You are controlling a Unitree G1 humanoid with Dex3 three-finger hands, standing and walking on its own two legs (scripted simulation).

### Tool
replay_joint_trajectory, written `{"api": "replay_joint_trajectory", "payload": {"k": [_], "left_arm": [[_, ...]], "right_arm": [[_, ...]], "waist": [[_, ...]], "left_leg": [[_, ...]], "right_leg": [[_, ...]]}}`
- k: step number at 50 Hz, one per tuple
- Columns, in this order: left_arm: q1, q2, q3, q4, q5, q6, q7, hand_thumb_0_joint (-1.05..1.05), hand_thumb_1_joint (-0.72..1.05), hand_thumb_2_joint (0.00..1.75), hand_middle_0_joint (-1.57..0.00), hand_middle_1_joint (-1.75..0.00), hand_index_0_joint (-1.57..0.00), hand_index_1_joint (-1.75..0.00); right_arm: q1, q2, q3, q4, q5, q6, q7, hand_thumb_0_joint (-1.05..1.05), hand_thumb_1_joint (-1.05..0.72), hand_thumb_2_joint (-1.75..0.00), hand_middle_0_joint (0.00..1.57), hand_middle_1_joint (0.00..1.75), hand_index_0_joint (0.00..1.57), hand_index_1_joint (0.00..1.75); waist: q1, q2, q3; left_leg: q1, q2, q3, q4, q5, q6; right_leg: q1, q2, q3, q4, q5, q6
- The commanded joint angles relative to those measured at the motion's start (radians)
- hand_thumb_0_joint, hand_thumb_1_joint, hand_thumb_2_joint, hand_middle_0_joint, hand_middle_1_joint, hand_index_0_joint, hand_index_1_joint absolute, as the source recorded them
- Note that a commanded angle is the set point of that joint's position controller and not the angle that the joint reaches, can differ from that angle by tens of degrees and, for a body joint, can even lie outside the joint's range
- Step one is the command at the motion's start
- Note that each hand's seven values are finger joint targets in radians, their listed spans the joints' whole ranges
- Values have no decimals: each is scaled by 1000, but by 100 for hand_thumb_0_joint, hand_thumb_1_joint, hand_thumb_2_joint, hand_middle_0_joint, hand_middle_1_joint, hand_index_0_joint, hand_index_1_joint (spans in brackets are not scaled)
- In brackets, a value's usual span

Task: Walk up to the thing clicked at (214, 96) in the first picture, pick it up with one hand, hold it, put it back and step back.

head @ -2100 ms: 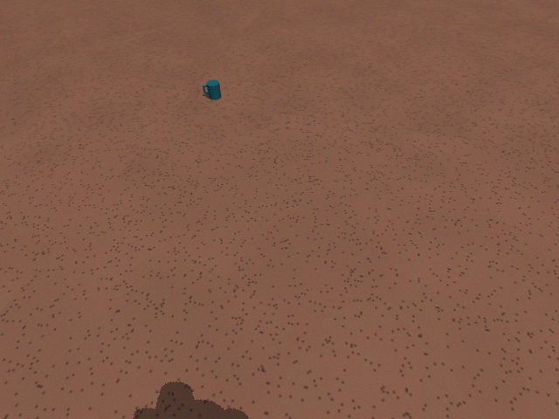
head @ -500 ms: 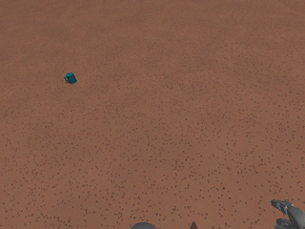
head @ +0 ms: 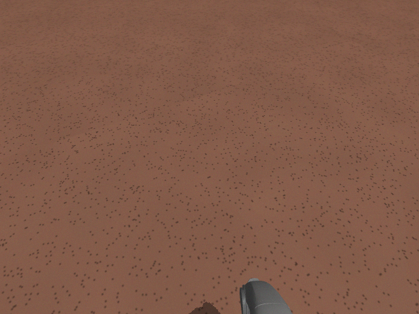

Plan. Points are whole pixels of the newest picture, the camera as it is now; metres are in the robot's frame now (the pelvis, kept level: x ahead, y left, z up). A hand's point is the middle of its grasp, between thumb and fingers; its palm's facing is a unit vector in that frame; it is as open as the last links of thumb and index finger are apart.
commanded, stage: walk up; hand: left
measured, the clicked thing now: out of the picture +1.21 +1.40 -0.72
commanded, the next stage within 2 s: none
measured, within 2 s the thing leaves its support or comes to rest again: neither
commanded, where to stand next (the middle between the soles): +0.81 +1.50 m, yaw -44 degrees
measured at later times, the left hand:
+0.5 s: hand out of the picture +0.35 +0.50 -0.13, palm faces -0.16 -0.82 -0.56, open 7.4 cm
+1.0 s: hand out of the picture +0.59 +0.63 -0.14, palm faces -0.29 -0.77 -0.57, open 7.4 cm
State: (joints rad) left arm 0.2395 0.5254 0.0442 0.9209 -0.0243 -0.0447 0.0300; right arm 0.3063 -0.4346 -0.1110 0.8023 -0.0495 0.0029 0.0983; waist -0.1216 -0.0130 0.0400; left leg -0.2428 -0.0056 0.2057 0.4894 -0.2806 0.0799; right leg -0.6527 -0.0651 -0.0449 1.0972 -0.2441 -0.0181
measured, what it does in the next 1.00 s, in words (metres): walks ahead, turning right: right foot, then left foot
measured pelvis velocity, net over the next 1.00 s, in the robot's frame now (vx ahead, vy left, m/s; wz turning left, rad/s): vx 0.40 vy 0.38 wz -0.35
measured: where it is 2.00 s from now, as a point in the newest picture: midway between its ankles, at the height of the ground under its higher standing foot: (56, 234)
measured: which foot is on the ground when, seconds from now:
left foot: down 0.00-0.16, up 0.18-0.52, down 0.54-0.94, up 0.96-1.00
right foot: up 0.00-0.14, down 0.16-0.56, up 0.58-0.90, down 0.92-1.00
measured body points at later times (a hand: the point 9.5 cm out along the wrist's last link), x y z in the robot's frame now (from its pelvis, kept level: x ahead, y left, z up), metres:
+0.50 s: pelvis +0.22 +0.20 -0.02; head +0.21 +0.17 +0.43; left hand +0.35 +0.54 -0.09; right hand +0.27 -0.14 -0.13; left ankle +0.36 +0.39 -0.70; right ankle +0.19 -0.01 -0.73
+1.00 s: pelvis +0.40 +0.38 -0.03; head +0.41 +0.33 +0.42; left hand +0.60 +0.66 -0.10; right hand +0.34 +0.06 -0.17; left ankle +0.38 +0.45 -0.69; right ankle +0.43 +0.26 -0.74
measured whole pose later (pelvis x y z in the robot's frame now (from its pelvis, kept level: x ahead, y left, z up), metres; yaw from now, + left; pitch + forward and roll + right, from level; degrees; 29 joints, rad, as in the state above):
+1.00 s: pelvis +0.40 +0.38 -0.03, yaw -20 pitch -1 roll -3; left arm 0.24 0.39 0.05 0.88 0.00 -0.05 0.10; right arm 0.29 -0.43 -0.10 0.74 -0.08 0.10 0.06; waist -0.06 0.15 0.09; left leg -0.44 -0.03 0.05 1.13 -0.50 -0.04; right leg -0.43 0.01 -0.15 0.70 -0.26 -0.08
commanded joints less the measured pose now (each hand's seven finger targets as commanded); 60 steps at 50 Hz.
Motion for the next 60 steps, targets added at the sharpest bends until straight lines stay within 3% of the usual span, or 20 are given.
{"api": "replay_joint_trajectory", "payload": {"k": [1, 4, 7, 8, 9, 11, 15, 23, 26, 28, 29, 31, 36, 41, 44, 45, 46, 48, 53, 60], "left_arm": [[-79, 138, 38, -77, 14, -4, 10, 0, 90, 90, -20, -30, -20, -30], [-43, 116, 39, -53, 3, -7, 9, 0, 90, 90, -20, -30, -20, -30], [368, 177, 99, 70, 5, 13, 49, 0, 90, 90, -20, -30, -20, -30], [400, 202, 126, 74, 6, 17, 71, 0, 90, 90, -20, -30, -20, -30], [241, 231, 119, 2, 10, 15, 87, 0, 90, 90, -20, -30, -20, -30], [20, 270, 111, -68, -12, 2, 110, 0, 90, 90, -20, -30, -20, -30], [-84, 244, 100, -69, 26, -44, 91, 0, 90, 90, -20, -30, -20, -30], [-28, 292, 136, -58, 62, -64, 59, 0, 90, 90, -20, -30, -20, -30], [-96, 291, 133, -69, 61, -46, 57, 0, 90, 90, -20, -30, -20, -30], [-57, 138, 87, -61, 65, -21, 64, 0, 90, 90, -20, -30, -20, -30], [-13, 44, 58, -60, 51, -12, 69, 0, 90, 90, -20, -30, -20, -30], [58, 103, 49, -30, 29, -25, 97, 0, 90, 90, -20, -30, -20, -30], [104, 162, 69, 51, -8, -19, 74, 0, 90, 90, -20, -30, -20, -30], [75, 114, 51, 2, 6, -11, 69, 0, 90, 90, -20, -30, -20, -30], [278, 139, 87, 46, 17, -9, 82, 0, 90, 90, -20, -30, -20, -30], [358, 201, 115, 48, 28, -8, 93, 0, 90, 90, -20, -30, -20, -30], [371, 258, 137, 25, 38, -7, 104, 0, 90, 90, -20, -30, -20, -30], [177, 259, 128, -80, 33, -9, 115, 0, 90, 90, -20, -30, -20, -30], [37, 200, 113, -131, 47, -37, 97, 0, 90, 90, -20, -30, -20, -30], [10, 305, 151, -149, 82, -42, 72, 0, 90, 90, -20, -30, -20, -30]], "right_arm": [[-72, -202, -77, -128, -10, -47, -4, 0, -90, -90, 20, 30, 20, 30], [-106, -174, -72, -176, -17, -30, -4, 0, -90, -90, 20, 30, 20, 30], [-209, -177, -74, -236, -11, -17, -19, 0, -90, -90, 20, 30, 20, 30], [-120, -125, -47, -218, -11, -9, -24, 0, -90, -90, 20, 30, 20, 30], [30, -145, -42, -193, -24, 8, -28, 0, -90, -90, 20, 30, 20, 30], [30, -250, -68, -188, -16, 32, -35, 0, -90, -90, 20, 30, 20, 30], [0, -238, -54, -151, -3, 55, 13, 0, -90, -90, 20, 30, 20, 30], [-118, -181, -37, -146, -5, 56, 56, 0, -90, -90, 20, 30, 20, 30], [30, -194, -59, -87, -6, 50, 38, 0, -90, -90, 20, 30, 20, 30], [218, -271, -95, -27, -37, 40, 9, 0, -90, -90, 20, 30, 20, 30], [166, -341, -100, -47, -42, 28, -6, 0, -90, -90, 20, 30, 20, 30], [-72, -384, -108, -106, -6, 19, -27, 0, -90, -90, 20, 30, 20, 30], [-84, -199, -45, -127, -29, 8, -44, 0, -90, -90, 20, 30, 20, 30], [-78, -198, -42, -174, -35, 27, -45, 0, -90, -90, 20, 30, 20, 30], [-175, -192, -41, -232, -26, 41, -37, 0, -90, -90, 20, 30, 20, 30], [-168, -164, -34, -252, -17, 36, -35, 0, -90, -90, 20, 30, 20, 30], [-112, -125, -25, -250, -13, 38, -35, 0, -90, -90, 20, 30, 20, 30], [4, -242, -61, -220, -27, 72, -49, 0, -90, -90, 20, 30, 20, 30], [-22, -232, -59, -163, -32, 78, -11, 0, -90, -90, 20, 30, 20, 30], [-65, -206, -64, -176, -21, 82, 29, 0, -90, -90, 20, 30, 20, 30]], "waist": [[37, 157, -29], [71, 131, -40], [287, -22, -203], [298, -257, -209], [174, -108, -272], [108, 20, -102], [31, -21, 18], [75, -153, 35], [-25, -99, -66], [-132, 259, -88], [-90, 449, -14], [32, 424, -17], [46, 287, -91], [44, 204, -84], [176, 90, -126], [228, 17, -167], [240, -202, -170], [135, -27, -115], [74, -59, -5], [90, -193, -15]], "left_leg": [[80, 190, -161, -297, 252, -126], [-3, 137, -25, -196, 506, -176], [-282, 20, 69, 340, 656, -308], [-546, -8, -75, 652, -238, -264], [-598, 78, -287, 791, -331, -244], [-635, 83, -391, 1039, -251, -241], [-362, 156, -372, 792, -2, -126], [-174, 184, -214, 342, 99, -129], [68, 115, -121, 199, 38, -114], [254, 133, -287, -10, -245, -79], [146, 305, -588, -226, -398, -86], [45, 400, -789, -347, -413, 17], [216, 190, -280, -19, 332, 23], [71, 261, -258, -73, 322, 96], [-141, 179, -139, 179, 442, -4], [-257, 119, -100, 332, 444, -85], [-514, 18, -129, 560, -143, -136], [-545, 61, -372, 896, -272, -186], [-361, 84, -358, 802, -61, -98], [-135, 107, -229, 421, -135, -84]], "right_leg": [[39, -4, -30, -228, 56, -6], [321, 37, -164, -432, 172, -17], [947, 75, -212, -669, 229, -75], [1080, -160, 141, -624, 169, -178], [986, -377, 471, -653, -217, -256], [708, -508, 670, -862, -375, -363], [263, -236, 244, -900, -378, -152], [153, -128, 29, -779, -214, -127], [101, -121, 21, -610, -218, -107], [-118, 33, -45, -95, -310, -57], [-253, 165, 6, 164, -393, -46], [-206, 33, 100, 231, -234, -90], [-83, 11, 46, -59, -119, -16], [168, 7, -56, -300, -24, -16], [552, 15, -43, -545, 177, -62], [729, -18, 10, -614, 158, -94], [861, -235, 346, -686, 90, -180], [627, -469, 703, -801, -219, -349], [264, -212, 268, -773, -203, -180], [95, -169, 118, -666, -242, -172]]}}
